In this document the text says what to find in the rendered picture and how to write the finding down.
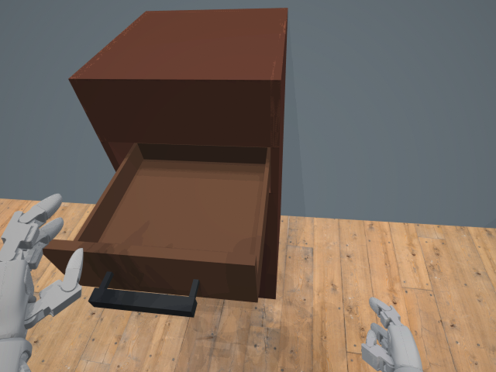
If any robot right hand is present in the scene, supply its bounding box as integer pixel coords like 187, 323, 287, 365
361, 297, 423, 372

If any drawer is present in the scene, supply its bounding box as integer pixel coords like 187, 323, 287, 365
43, 143, 270, 303

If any cabinet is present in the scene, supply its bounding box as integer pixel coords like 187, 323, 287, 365
68, 8, 288, 299

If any handle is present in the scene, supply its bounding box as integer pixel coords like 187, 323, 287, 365
88, 271, 200, 318

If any left robot forearm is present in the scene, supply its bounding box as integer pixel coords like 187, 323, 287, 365
0, 337, 33, 372

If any robot left hand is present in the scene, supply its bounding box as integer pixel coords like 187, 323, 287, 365
0, 194, 84, 339

